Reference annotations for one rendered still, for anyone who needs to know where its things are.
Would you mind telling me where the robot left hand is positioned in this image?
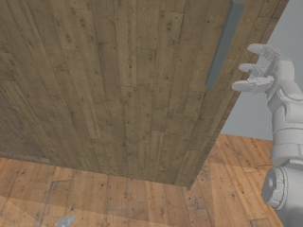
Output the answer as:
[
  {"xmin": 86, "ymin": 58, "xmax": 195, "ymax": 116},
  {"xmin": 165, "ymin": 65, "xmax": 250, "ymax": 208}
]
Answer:
[{"xmin": 55, "ymin": 215, "xmax": 75, "ymax": 227}]

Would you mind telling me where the wardrobe door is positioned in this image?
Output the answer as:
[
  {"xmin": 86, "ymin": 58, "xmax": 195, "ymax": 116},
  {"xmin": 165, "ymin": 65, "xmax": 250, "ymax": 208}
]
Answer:
[
  {"xmin": 0, "ymin": 90, "xmax": 48, "ymax": 159},
  {"xmin": 0, "ymin": 0, "xmax": 279, "ymax": 187}
]

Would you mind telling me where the right robot upper arm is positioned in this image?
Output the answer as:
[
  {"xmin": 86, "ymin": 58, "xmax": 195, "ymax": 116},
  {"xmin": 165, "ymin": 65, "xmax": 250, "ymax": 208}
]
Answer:
[{"xmin": 261, "ymin": 166, "xmax": 303, "ymax": 227}]

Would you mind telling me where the handle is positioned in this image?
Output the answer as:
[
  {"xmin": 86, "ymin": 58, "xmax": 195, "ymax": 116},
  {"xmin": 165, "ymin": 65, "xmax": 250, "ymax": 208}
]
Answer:
[{"xmin": 205, "ymin": 0, "xmax": 245, "ymax": 89}]

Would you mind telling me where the right robot forearm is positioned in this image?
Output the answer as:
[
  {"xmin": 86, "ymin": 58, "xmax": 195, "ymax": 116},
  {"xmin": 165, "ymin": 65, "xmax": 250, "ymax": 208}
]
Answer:
[{"xmin": 267, "ymin": 79, "xmax": 303, "ymax": 171}]

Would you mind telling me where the robot right hand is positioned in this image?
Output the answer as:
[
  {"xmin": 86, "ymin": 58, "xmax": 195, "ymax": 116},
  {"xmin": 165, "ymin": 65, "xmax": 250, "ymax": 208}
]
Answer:
[{"xmin": 231, "ymin": 44, "xmax": 294, "ymax": 95}]

